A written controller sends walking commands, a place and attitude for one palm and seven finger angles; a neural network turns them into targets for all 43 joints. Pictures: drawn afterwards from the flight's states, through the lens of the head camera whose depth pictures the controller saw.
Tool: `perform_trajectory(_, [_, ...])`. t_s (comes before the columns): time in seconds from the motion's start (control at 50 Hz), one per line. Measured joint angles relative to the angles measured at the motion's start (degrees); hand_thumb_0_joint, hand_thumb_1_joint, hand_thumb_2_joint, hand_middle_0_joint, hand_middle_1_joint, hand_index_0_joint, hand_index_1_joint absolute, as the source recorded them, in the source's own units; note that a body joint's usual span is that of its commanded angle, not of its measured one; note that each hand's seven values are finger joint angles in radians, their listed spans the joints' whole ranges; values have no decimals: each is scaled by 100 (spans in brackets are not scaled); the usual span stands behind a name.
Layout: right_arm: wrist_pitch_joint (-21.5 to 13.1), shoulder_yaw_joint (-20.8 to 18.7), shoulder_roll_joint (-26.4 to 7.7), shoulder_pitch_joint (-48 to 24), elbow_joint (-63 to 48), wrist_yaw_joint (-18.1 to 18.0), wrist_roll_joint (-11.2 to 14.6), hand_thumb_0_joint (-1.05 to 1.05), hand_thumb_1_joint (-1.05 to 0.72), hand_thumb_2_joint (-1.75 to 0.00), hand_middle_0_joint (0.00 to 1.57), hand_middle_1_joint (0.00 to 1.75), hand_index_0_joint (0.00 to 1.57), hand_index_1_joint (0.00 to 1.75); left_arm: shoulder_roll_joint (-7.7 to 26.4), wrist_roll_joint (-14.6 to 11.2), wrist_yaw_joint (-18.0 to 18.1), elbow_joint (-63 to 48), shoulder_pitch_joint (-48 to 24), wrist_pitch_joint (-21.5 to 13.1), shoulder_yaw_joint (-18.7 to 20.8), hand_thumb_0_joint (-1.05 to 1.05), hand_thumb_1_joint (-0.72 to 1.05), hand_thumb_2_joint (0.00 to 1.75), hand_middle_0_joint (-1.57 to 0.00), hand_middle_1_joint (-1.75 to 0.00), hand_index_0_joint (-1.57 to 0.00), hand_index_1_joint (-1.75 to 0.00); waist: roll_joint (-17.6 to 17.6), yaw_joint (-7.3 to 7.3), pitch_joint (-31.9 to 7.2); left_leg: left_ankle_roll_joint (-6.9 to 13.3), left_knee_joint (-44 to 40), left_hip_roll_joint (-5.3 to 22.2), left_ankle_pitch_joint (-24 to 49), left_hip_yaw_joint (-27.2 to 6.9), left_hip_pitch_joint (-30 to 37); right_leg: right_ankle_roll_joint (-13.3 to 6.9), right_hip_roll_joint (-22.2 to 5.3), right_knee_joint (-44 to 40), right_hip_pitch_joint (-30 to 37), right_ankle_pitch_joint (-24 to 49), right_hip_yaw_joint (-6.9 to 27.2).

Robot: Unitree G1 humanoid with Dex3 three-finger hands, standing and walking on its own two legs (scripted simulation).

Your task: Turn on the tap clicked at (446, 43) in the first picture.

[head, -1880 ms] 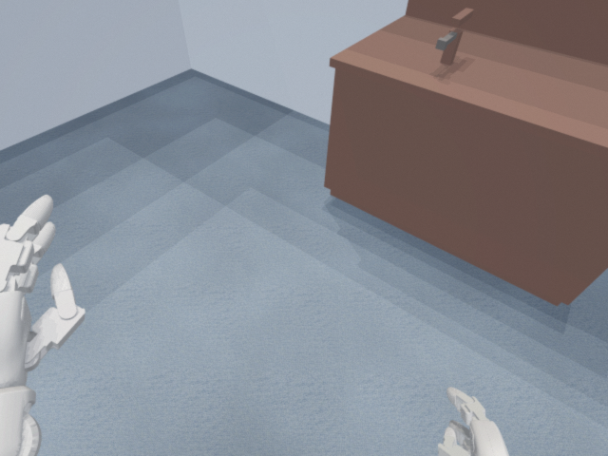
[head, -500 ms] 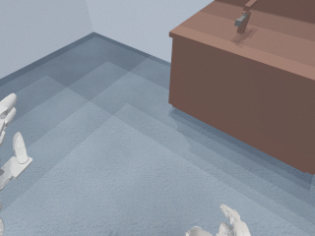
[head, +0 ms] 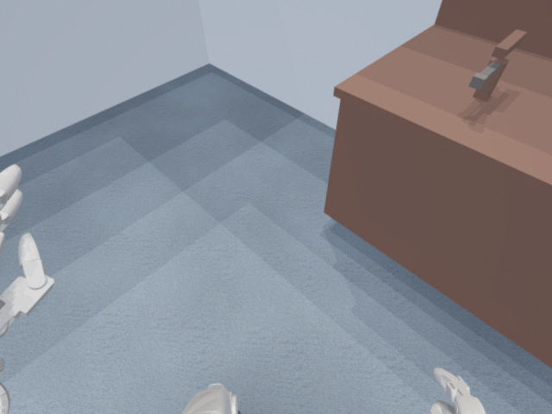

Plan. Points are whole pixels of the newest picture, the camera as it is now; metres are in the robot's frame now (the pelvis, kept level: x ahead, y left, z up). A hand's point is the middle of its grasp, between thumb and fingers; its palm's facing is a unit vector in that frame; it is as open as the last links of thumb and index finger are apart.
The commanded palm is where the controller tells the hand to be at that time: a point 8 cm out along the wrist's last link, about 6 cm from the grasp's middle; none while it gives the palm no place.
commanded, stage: walk to a spot facing it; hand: left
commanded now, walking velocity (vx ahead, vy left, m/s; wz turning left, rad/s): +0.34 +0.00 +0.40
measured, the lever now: (478, 81) +0.86 -0.45 +0.04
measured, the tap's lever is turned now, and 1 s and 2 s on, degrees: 0 0 0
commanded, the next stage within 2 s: turn to face it in 0.32 s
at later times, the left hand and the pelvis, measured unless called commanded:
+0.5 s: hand (70, 194) +0.32 +0.27 +0.19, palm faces +0.54 -0.70 -0.47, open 7.4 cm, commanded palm +0.28 +0.29 +0.18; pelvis +0.15 -0.01 +0.00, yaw +6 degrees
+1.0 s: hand (151, 143) +0.43 +0.20 +0.17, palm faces +0.34 -0.85 -0.42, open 7.4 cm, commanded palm +0.39 +0.24 +0.18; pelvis +0.20 -0.02 -0.01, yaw -7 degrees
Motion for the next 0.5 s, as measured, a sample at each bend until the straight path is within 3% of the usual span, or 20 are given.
perform_trajectory(0.08, [-37, 99, 149, 100, -25, -40, -17, 1, -90, -90, 20, 30, 20, 30, -159, 51, 96, -138, -188, 95, -180, 1, 89, 89, -21, -30, -21, -30, -190, 190, -9, 100, -683, -195, -207, 274, 540, 163, -149, 330, 183, -447, -55])
perform_trajectory(0.12, [-87, 162, 184, 58, -117, -64, -44, 1, -90, -90, 20, 30, 20, 30, -165, 56, 149, -302, -295, 84, -186, 1, 89, 89, -21, -30, -21, -30, -269, 225, 6, 194, -1226, -382, -10, 405, 994, 258, -326, 1057, 29, -828, 0])
perform_trajectory(0.14, [-124, 165, 226, -48, -131, -81, -60, 1, -90, -90, 20, 30, 20, 30, -139, 50, 165, -342, -403, 57, -160, 1, 89, 89, -21, -30, -21, -30, -299, 173, 63, 281, -1214, -438, 282, 409, 1047, 295, -444, 1720, -186, -851, 122])
perform_trajectory(0.16, [-150, 166, 314, -200, -114, -85, -63, 1, -90, -90, 20, 30, 20, 30, -87, 38, 171, -312, -574, 40, -139, 1, 89, 89, -21, -30, -21, -30, -351, 110, 173, 362, -939, -484, 152, 394, 1011, 333, -450, 2519, -477, -897, 464])
perform_trajectory(0.2, [-177, 250, 500, -463, -77, -22, -62, 1, -90, -90, 20, 30, 20, 30, 77, 46, 118, -165, -900, 33, -109, 1, 89, 89, -21, -30, -21, -30, -356, -28, 331, 438, -672, -515, -223, 267, 1043, 363, -202, 3912, -1098, -1073, 1090])
perform_trajectory(0.24, [-185, 358, 672, -617, -63, 71, -27, 1, -90, -90, 20, 30, 20, 30, 252, 21, 10, -125, -1027, 82, -29, 2, 89, 89, -21, -30, -21, -30, -293, -147, 348, 418, -747, -497, -324, 106, 1115, 406, -67, 4539, -1663, -1019, 1333])
perform_trajectory(0.3, [-253, 456, 856, -641, -107, 186, 17, 1, -90, -90, 20, 30, 20, 30, 400, -54, -63, -435, -718, 24, 195, 2, 89, 89, -21, -30, -21, -30, -159, -172, 281, 326, -1066, -391, -243, -26, 1263, 478, -110, 4288, -2290, -627, 1412])
perform_trajectory(0.36, [-349, 468, 885, -471, -111, 253, 43, 1, -90, -90, 20, 30, 21, 30, 343, -110, -102, -707, -209, -142, 310, 2, 89, 89, -21, -30, -21, -30, 37, -71, 149, 246, -1423, -280, -189, -132, 1460, 548, -210, 3347, -2471, -139, 1309])
perform_trajectory(0.5, [-402, 393, 619, -53, 122, 80, 76, 1, -90, -90, 20, 30, 21, 30, -46, -51, -78, 23, -42, -66, 109, 1, 89, 89, -21, -30, -21, -30, 367, 299, -105, -42, -1608, -131, -404, -380, 1868, 629, -9, 1222, -1642, 175, 958])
